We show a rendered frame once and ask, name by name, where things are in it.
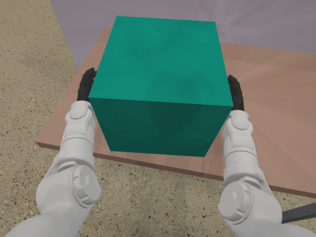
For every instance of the robot right upper arm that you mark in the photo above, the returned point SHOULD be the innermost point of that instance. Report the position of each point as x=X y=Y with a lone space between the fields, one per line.
x=251 y=212

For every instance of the robot left upper arm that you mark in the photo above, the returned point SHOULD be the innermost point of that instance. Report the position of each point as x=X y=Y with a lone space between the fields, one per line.
x=65 y=200

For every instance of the robot left hand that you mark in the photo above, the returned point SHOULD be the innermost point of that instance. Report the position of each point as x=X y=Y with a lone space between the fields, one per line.
x=86 y=84

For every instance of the robot right forearm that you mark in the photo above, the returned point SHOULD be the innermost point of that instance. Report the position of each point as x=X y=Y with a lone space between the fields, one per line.
x=241 y=162

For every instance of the robot left forearm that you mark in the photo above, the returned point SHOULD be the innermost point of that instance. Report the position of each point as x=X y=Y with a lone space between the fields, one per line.
x=77 y=143

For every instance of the carton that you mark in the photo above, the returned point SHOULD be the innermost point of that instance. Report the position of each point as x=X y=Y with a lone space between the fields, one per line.
x=161 y=87

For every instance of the table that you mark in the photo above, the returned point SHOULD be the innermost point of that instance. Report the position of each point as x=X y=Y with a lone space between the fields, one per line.
x=279 y=95

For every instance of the robot right hand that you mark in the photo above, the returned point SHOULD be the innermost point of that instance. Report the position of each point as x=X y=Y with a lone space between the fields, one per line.
x=236 y=93

